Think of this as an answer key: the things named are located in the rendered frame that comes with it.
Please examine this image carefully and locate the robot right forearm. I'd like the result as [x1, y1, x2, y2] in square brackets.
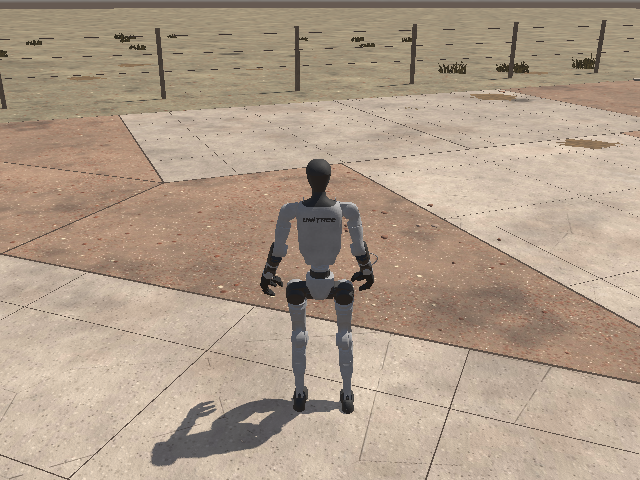
[355, 241, 373, 275]

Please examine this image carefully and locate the robot right upper arm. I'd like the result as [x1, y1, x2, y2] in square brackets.
[340, 202, 366, 256]

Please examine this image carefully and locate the left robot hand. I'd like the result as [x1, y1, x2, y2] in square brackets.
[260, 273, 283, 296]

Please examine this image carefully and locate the humanoid robot torso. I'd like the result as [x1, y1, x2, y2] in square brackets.
[296, 197, 343, 300]

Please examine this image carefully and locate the robot left forearm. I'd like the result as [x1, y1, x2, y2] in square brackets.
[263, 242, 282, 279]

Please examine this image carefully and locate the robot left thigh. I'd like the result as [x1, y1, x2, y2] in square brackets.
[286, 279, 309, 348]

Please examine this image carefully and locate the right robot hand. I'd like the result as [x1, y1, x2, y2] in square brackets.
[351, 271, 374, 291]

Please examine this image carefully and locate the robot left upper arm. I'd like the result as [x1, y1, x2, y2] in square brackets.
[272, 202, 298, 258]

